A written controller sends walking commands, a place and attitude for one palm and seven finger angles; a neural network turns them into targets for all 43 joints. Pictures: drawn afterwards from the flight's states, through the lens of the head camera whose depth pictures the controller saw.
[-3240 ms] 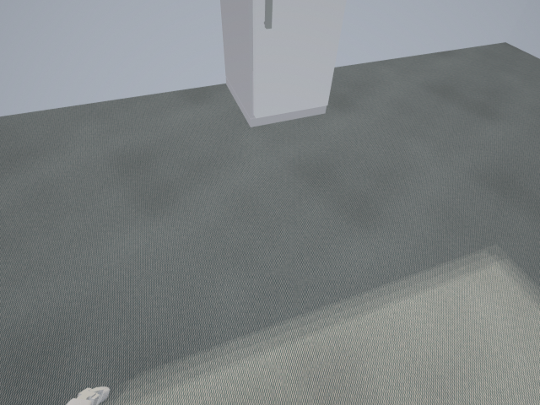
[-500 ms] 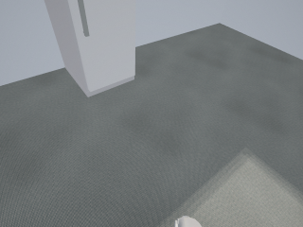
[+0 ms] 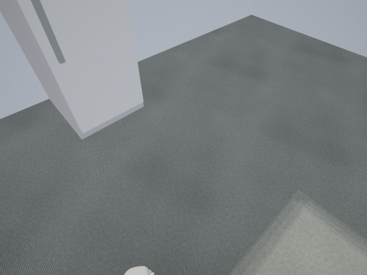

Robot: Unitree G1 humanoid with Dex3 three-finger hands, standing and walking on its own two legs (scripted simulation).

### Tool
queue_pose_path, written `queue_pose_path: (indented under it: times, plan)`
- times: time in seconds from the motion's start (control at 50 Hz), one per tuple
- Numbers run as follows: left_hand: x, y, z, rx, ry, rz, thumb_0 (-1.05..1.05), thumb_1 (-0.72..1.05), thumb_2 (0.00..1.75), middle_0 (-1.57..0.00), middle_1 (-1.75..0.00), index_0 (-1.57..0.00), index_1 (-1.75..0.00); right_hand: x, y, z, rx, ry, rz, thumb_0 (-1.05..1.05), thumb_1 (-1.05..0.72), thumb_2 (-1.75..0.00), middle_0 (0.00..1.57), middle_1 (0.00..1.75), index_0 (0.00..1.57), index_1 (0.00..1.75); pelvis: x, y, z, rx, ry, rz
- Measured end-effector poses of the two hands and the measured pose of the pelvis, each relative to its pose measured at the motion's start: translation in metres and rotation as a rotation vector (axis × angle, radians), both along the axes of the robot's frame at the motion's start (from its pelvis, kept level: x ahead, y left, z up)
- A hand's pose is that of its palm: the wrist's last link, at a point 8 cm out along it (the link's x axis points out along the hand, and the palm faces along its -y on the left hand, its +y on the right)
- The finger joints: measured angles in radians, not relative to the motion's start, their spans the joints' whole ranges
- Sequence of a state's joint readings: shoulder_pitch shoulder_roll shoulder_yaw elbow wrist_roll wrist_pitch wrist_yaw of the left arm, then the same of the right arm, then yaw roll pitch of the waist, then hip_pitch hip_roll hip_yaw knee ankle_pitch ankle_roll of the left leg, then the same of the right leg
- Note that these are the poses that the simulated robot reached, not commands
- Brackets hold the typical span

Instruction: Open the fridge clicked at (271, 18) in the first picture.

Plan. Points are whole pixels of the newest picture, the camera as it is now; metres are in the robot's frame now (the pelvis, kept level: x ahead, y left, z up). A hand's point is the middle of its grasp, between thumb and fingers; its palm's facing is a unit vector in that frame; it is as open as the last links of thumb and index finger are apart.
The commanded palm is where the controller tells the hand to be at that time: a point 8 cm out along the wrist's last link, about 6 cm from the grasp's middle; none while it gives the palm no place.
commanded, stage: walk to a spot facing it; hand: left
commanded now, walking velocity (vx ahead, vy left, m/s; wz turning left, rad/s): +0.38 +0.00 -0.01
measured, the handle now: (36, 6) +1.08 +0.66 +0.12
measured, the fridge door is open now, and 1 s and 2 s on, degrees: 0 0 0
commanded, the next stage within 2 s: turn to face it in 1.20 s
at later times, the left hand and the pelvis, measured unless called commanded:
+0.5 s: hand (100, 230) +0.26 +0.24 -0.17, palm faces +0.00 -0.99 -0.16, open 7.4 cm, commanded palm none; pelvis +0.22 +0.06 +0.01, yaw -3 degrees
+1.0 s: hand (137, 164) +0.48 +0.17 -0.16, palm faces -0.03 -0.98 -0.22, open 7.2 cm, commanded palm none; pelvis +0.44 -0.01 +0.01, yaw -5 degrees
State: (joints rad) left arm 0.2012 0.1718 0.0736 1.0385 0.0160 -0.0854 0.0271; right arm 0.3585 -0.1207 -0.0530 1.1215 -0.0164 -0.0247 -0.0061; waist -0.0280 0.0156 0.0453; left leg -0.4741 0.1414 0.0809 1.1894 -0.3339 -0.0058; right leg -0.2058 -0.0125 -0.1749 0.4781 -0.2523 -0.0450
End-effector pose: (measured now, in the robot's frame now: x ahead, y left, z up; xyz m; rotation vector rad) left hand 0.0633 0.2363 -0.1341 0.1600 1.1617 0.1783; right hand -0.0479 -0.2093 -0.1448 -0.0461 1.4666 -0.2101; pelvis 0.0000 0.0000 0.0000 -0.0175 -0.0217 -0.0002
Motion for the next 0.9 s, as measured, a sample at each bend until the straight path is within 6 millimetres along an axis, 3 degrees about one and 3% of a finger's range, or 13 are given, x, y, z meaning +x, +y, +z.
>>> queue_pose_path:
  times: [0.04, 0.12, 0.2, 0.26, 0.34, 0.5, 0.6, 0.7, 0.74, 0.78, 0.84, 0.9]
  plan:
    - [-0.003, 0.008, 0.001, 0.011, 0.056, 0.001, -0.03, 0.95, 0.90, -0.20, -0.30, -0.21, -0.30, 0.055, -0.007, 0.003, -0.020, -0.107, 0.022, 0.00, -0.91, -0.90, 0.19, 0.30, 0.20, 0.30, 0.017, 0.003, 0.002, -0.003, 0.005, -0.001]
    - [-0.007, 0.019, -0.006, -0.012, 0.157, 0.025, -0.01, 0.93, 0.90, -0.20, -0.30, -0.20, -0.30, 0.145, -0.018, 0.014, -0.078, -0.241, 0.077, 0.01, -0.94, -0.90, 0.19, 0.30, 0.20, 0.30, 0.053, 0.015, 0.002, -0.013, 0.009, -0.001]
    - [-0.004, 0.028, -0.022, -0.061, 0.236, 0.070, 0.00, 0.92, 0.90, -0.19, -0.30, -0.20, -0.30, 0.222, -0.008, 0.022, -0.113, -0.313, 0.149, 0.01, -0.94, -0.90, 0.19, 0.30, 0.20, 0.30, 0.095, 0.034, -0.006, -0.025, 0.008, 0.004]
    - [0.007, 0.038, -0.037, -0.094, 0.302, 0.085, 0.00, 0.91, 0.90, -0.19, -0.30, -0.20, -0.30, 0.265, 0.007, 0.020, -0.139, -0.358, 0.178, 0.01, -0.93, -0.90, 0.19, 0.30, 0.20, 0.30, 0.126, 0.050, -0.016, -0.012, 0.003, -0.004]
    - [0.051, 0.050, -0.031, -0.098, 0.313, 0.052, 0.01, 0.91, 0.90, -0.19, -0.30, -0.20, -0.30, 0.279, 0.027, 0.023, -0.128, -0.343, 0.145, 0.00, -0.92, -0.90, 0.19, 0.30, 0.20, 0.30, 0.158, 0.060, -0.008, -0.006, -0.008, -0.027]
    - [0.194, 0.056, -0.006, -0.062, 0.150, -0.024, 0.01, 0.91, 0.90, -0.19, -0.30, -0.20, -0.30, 0.247, 0.046, 0.017, -0.069, -0.108, 0.013, 0.00, -0.94, -0.90, 0.20, 0.30, 0.20, 0.30, 0.223, 0.062, 0.008, 0.017, 0.003, -0.060]
    - [0.284, 0.040, 0.002, -0.035, 0.085, -0.100, 0.01, 0.91, 0.90, -0.19, -0.30, -0.20, -0.30, 0.234, 0.053, 0.008, -0.004, 0.025, -0.073, 0.00, -0.92, -0.90, 0.20, 0.30, 0.20, 0.30, 0.268, 0.049, 0.005, 0.034, 0.008, -0.086]
    - [0.374, 0.008, -0.003, 0.000, 0.019, -0.183, 0.01, 0.91, 0.90, -0.19, -0.30, -0.20, -0.30, 0.243, 0.046, -0.010, 0.057, 0.128, -0.148, 0.00, -0.91, -0.90, 0.20, 0.30, 0.20, 0.30, 0.322, 0.021, -0.011, 0.045, 0.008, -0.113]
    - [0.400, -0.005, -0.006, 0.009, -0.021, -0.188, 0.01, 0.91, 0.90, -0.19, -0.30, -0.20, -0.30, 0.257, 0.038, -0.018, 0.077, 0.157, -0.152, 0.00, -0.91, -0.90, 0.20, 0.30, 0.20, 0.30, 0.340, 0.009, -0.019, 0.037, 0.003, -0.115]
    - [0.413, -0.015, -0.004, 0.004, -0.039, -0.170, 0.01, 0.91, 0.90, -0.19, -0.30, -0.20, -0.30, 0.283, 0.026, -0.019, 0.077, 0.146, -0.140, 0.00, -0.91, -0.90, 0.20, 0.30, 0.20, 0.30, 0.355, 0.001, -0.017, 0.034, -0.007, -0.110]
    - [0.416, -0.023, 0.001, -0.003, -0.014, -0.128, 0.00, 0.91, 0.90, -0.19, -0.30, -0.20, -0.30, 0.342, 0.003, -0.015, 0.045, 0.056, -0.109, 0.01, -0.91, -0.90, 0.20, 0.30, 0.20, 0.30, 0.378, -0.006, -0.007, 0.029, -0.011, -0.108]
    - [0.417, -0.018, 0.007, 0.019, 0.024, -0.096, -0.01, 0.94, 0.90, -0.20, -0.30, -0.21, -0.30, 0.410, -0.017, -0.006, 0.008, -0.068, -0.073, 0.01, -0.91, -0.90, 0.19, 0.30, 0.20, 0.30, 0.402, -0.011, 0.001, 0.022, -0.005, -0.100]
